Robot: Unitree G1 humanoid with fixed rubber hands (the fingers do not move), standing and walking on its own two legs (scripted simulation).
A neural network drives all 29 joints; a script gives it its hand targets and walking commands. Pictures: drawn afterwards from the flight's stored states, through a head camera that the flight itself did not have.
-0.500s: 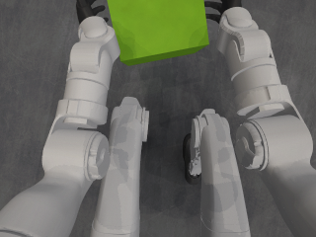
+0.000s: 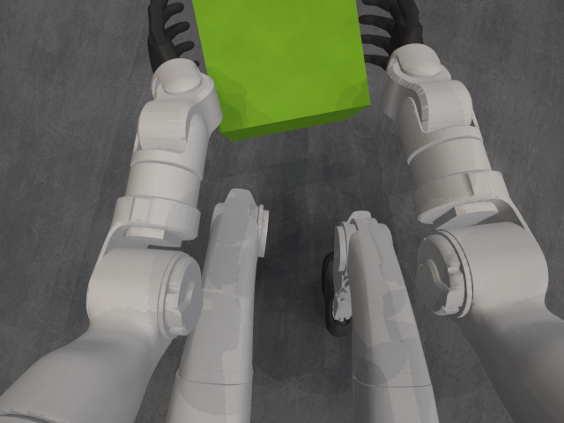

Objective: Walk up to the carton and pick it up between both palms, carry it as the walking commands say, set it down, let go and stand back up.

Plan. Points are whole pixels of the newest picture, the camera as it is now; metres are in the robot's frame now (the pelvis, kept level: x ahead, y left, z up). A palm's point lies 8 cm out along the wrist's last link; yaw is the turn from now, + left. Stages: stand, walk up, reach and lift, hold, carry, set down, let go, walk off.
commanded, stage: reach and lift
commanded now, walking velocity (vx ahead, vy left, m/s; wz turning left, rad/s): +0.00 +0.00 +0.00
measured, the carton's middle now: (280, 66) +0.54 +0.06 -0.13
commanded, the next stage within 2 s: none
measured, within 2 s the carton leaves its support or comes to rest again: neither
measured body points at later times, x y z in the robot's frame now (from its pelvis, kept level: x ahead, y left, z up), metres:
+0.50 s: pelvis +0.01 +0.00 +0.06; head +0.24 +0.03 +0.44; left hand +0.48 +0.19 +0.02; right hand +0.52 -0.08 +0.03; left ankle +0.20 +0.13 -0.49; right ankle +0.13 -0.12 -0.49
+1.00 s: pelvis +0.06 +0.00 +0.14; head +0.14 +0.01 +0.58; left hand +0.45 +0.18 +0.14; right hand +0.49 -0.09 +0.15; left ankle +0.20 +0.13 -0.49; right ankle +0.13 -0.12 -0.49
